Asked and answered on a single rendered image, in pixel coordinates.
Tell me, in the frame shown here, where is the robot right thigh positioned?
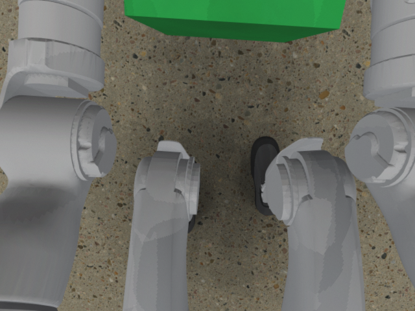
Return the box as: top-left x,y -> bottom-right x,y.
270,150 -> 365,311

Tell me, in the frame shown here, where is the left robot upper arm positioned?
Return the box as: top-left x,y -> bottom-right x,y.
0,95 -> 117,311

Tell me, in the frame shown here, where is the right robot upper arm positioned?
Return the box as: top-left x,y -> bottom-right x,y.
344,107 -> 415,288

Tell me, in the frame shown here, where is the left robot forearm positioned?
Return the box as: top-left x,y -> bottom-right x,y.
0,0 -> 105,109

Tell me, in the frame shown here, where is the right robot shin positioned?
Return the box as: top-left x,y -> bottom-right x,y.
261,137 -> 357,214

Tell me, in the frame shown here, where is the carton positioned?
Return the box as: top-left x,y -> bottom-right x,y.
124,0 -> 346,43

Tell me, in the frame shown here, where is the right robot forearm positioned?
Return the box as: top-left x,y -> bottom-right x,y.
363,0 -> 415,108

